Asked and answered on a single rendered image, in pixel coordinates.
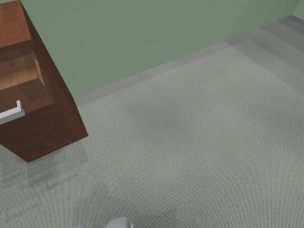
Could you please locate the cabinet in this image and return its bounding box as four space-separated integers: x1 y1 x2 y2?
0 0 88 163

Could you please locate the robot left thigh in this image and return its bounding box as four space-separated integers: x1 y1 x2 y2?
105 218 134 228

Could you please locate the drawer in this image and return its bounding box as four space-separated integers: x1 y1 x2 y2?
0 46 55 114

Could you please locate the handle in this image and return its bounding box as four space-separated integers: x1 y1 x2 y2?
0 100 26 124

